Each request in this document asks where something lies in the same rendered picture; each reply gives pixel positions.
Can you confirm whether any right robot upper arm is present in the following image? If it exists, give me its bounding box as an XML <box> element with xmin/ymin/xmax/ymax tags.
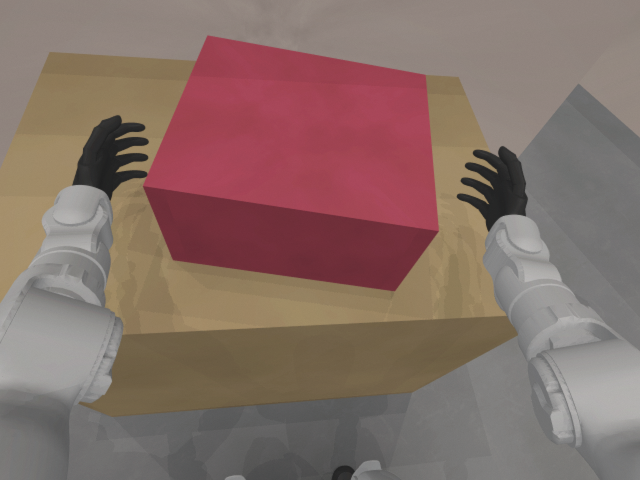
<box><xmin>528</xmin><ymin>338</ymin><xmax>640</xmax><ymax>480</ymax></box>

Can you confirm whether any left robot hand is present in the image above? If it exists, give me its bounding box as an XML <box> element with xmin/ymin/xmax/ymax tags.
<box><xmin>72</xmin><ymin>115</ymin><xmax>149</xmax><ymax>201</ymax></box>

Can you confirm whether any right robot hand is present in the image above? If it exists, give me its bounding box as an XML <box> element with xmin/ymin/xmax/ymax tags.
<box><xmin>457</xmin><ymin>146</ymin><xmax>528</xmax><ymax>232</ymax></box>

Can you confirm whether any carton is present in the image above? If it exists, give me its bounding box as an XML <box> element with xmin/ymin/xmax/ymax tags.
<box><xmin>143</xmin><ymin>35</ymin><xmax>439</xmax><ymax>291</ymax></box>

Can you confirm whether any robot right forearm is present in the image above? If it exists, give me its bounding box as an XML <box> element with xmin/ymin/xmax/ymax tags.
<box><xmin>483</xmin><ymin>215</ymin><xmax>640</xmax><ymax>363</ymax></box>

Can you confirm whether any pedestal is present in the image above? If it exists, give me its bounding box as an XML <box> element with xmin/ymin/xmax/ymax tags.
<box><xmin>0</xmin><ymin>52</ymin><xmax>518</xmax><ymax>417</ymax></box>

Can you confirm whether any left robot upper arm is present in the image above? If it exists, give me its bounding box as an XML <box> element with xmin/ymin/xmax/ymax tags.
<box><xmin>0</xmin><ymin>286</ymin><xmax>123</xmax><ymax>480</ymax></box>

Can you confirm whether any robot right shin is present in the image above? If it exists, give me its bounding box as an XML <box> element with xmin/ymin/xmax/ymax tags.
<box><xmin>351</xmin><ymin>460</ymin><xmax>382</xmax><ymax>479</ymax></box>

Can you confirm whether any robot left forearm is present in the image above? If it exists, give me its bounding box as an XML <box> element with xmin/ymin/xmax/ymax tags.
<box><xmin>0</xmin><ymin>185</ymin><xmax>113</xmax><ymax>343</ymax></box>

